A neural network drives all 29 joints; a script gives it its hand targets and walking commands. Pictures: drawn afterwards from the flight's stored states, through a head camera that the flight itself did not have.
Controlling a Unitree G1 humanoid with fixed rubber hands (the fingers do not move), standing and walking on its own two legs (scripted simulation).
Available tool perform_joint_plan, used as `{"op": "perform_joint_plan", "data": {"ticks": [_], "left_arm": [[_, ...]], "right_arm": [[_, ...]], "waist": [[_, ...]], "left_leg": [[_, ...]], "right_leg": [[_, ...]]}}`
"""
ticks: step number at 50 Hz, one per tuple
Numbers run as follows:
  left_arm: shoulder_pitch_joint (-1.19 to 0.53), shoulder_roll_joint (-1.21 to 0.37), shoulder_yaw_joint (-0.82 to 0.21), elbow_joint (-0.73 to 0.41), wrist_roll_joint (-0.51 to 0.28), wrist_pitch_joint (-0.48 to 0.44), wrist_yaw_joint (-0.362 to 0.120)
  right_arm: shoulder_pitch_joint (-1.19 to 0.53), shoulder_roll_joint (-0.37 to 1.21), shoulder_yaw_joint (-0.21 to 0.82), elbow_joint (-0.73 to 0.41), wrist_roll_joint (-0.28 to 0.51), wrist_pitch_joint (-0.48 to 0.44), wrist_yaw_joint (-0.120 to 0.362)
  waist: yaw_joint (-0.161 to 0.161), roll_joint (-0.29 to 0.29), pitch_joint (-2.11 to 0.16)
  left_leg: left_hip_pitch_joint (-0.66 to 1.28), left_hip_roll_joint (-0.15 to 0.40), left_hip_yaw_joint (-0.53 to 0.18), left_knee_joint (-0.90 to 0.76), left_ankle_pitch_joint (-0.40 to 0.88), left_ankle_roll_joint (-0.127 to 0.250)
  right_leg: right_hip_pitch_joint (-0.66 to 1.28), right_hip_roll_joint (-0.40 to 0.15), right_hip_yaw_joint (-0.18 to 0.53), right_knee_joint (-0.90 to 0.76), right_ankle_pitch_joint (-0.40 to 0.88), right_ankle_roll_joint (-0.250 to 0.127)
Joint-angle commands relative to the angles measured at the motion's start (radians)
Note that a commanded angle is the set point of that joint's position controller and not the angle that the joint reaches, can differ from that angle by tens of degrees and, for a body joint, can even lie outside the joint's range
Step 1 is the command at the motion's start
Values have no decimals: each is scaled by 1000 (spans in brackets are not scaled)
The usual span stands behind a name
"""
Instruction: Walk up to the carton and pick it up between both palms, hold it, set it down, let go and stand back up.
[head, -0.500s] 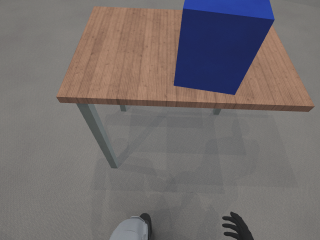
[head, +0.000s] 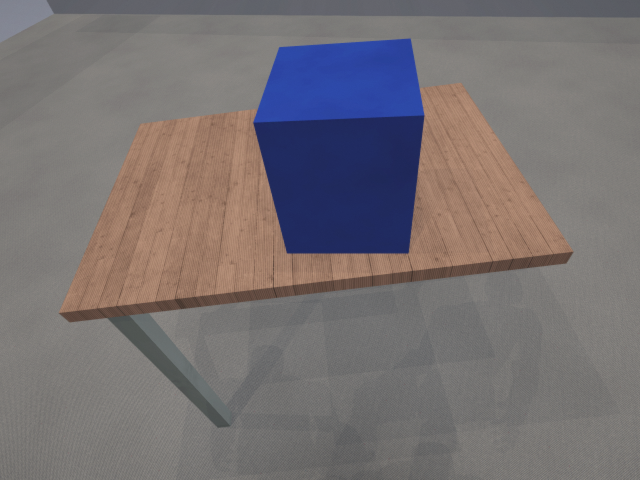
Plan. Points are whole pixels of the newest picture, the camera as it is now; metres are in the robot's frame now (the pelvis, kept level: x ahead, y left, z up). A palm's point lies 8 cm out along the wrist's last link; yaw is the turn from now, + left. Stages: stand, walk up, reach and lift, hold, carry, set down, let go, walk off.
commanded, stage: walk up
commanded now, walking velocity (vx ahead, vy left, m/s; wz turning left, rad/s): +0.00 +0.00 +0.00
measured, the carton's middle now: (345, 152) +0.56 -0.02 +0.10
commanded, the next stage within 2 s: none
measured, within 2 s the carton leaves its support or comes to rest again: neither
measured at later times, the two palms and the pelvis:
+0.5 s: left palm out of the picture -0.03 +0.19 -0.14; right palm out of the picture -0.06 -0.23 -0.13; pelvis -0.01 -0.02 +0.01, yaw +1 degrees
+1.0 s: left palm out of the picture -0.05 +0.21 -0.14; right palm out of the picture -0.05 -0.19 -0.13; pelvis -0.01 +0.00 +0.01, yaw +2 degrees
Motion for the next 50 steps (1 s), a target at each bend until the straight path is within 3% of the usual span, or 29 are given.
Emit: {"op": "perform_joint_plan", "data": {"ticks": [1, 2, 3, 5, 6, 8, 11, 13, 15, 16, 18, 20, 21, 22, 25, 29, 33, 45, 46, 47, 48, 49, 50], "left_arm": [[-14, 90, -3, -43, -19, -18, -7], [3, 82, -11, -31, -18, -18, -1], [10, 107, -6, -31, -22, -19, 6], [43, 148, 5, -25, -34, -27, 7], [78, 141, 2, -13, -35, -32, 6], [109, 120, -9, 8, -30, -36, 8], [107, 112, -11, 21, -16, -28, 17], [129, 107, -11, 29, -9, -19, 18], [135, 111, -7, 33, -10, -11, 18], [129, 120, -3, 34, -15, -6, 17], [149, 132, 10, 41, -30, 1, 11], [157, 116, 13, 43, -40, 5, 5], [133, 96, 10, 39, -39, 9, 3], [119, 95, 8, 37, -32, 10, 1], [143, 73, 2, 54, -16, 5, -11], [152, 69, -4, 74, -18, -1, -13], [155, 57, -9, 89, -21, -3, -8], [183, 48, -12, 118, -21, -4, 0], [110, 217, 46, 100, -21, 23, 7], [70, 186, 44, 68, -8, 36, 6], [89, 151, 40, 60, 8, 46, 2], [114, 120, 37, 53, 7, 50, -1], [108, 101, 38, 45, 5, 48, -2]], "right_arm": [[153, -93, -28, 12, -10, 71, -4], [117, -85, -30, 11, -11, 72, 6], [124, -63, -26, 20, -13, 68, 10], [161, -17, -17, 59, -14, 59, 9], [147, -8, -15, 64, -8, 52, 6], [93, -1, -13, 53, 6, 42, -1], [65, -1, -8, 53, 13, 37, -14], [63, -7, -5, 60, 13, 32, -24], [105, 2, 2, 84, 12, 27, -27], [143, 12, 9, 101, 10, 23, -27], [198, -1, 11, 129, 3, 15, -25], [202, -30, 12, 122, -10, 10, -20], [183, -19, 15, 126, -5, 9, -14], [169, 13, 24, 121, -6, 1, -12], [132, 14, 32, 99, -1, -23, -22], [144, -8, 27, 90, 5, -31, -22], [175, -1, 26, 90, 3, -32, -19], [189, 41, 30, 89, 1, -36, -20], [175, -119, -22, 4, -44, -36, -36], [201, -171, -37, 13, -39, -30, -50], [201, -172, -39, 15, -40, -26, -60], [169, -160, -45, -1, -35, -26, -61], [145, -127, -44, -13, -30, -27, -58]], "waist": [[-25, -434, 105], [-30, -355, 97], [-42, -283, 59], [-45, -157, -24], [-30, -133, -56], [-13, -158, -66], [1, -190, -37], [18, -188, -18], [13, -169, -15], [-2, -145, -13], [2, -104, -13], [19, -60, 35], [19, 21, 88], [21, 51, 106], [44, 43, 99], [41, -47, 89], [28, -95, 77], [24, -61, 82], [-67, -163, 129], [-76, -60, 140], [-54, -38, 131], [-32, -14, 108], [-22, -1, 90]], "left_leg": [[-5, -32, -107, 185, -70, 27], [-44, -37, -113, 182, -28, 22], [-66, -38, -113, 191, -1, 18], [-74, -50, -113, 224, 26, 4], [-64, -47, -122, 205, 29, -4], [-47, -38, -133, 148, 25, -18], [-51, -37, -132, 46, -20, -26], [-34, -36, -132, -32, -42, -17], [15, -35, -123, -127, -6, -4], [68, -31, -116, -208, 78, 4], [174, -8, -133, -236, 179, 21], [145, 24, -178, -235, 53, 48], [24, 19, -186, -264, -11, 52], [-37, 31, -201, -309, -26, 48], [-69, 64, -235, -363, -29, 40], [-47, 60, -235, -358, -8, 51], [-12, 50, -224, -335, 34, 58], [23, 41, -210, -327, 97, 60], [140, 245, -385, -310, 195, 101], [165, 392, -522, -349, 328, 169], [144, 464, -529, -354, 412, 233], [126, 454, -474, -354, 431, 251], [116, 395, -415, -351, 404, 226]], "right_leg": [[-158, -195, 334, -502, -276, -10], [-94, -159, 264, -472, -178, 24], [-25, -152, 219, -442, -107, 29], [111, -159, 200, -404, 8, 34], [150, -165, 211, -394, 43, 38], [166, -169, 221, -399, 27, 21], [191, -179, 235, -385, 1, -46], [187, -189, 258, -370, -1, -89], [168, -191, 266, -355, -16, -112], [138, -183, 256, -349, -35, -107], [46, -157, 247, -366, -109, -68], [-26, -122, 223, -392, -177, -25], [26, -93, 178, -373, -138, -17], [86, -87, 161, -318, -66, -21], [133, -62, 124, -249, 63, -27], [134, -62, 122, -240, 64, -18], [121, -66, 126, -243, 58, -11], [112, -76, 129, -225, 100, -8], [-137, -21, 23, -18, 55, 37], [-268, -7, -18, 134, -103, 56], [-288, -43, 10, 276, -173, 62], [-285, -45, 24, 361, -194, 74], [-276, -49, 43, 397, -174, 82]]}}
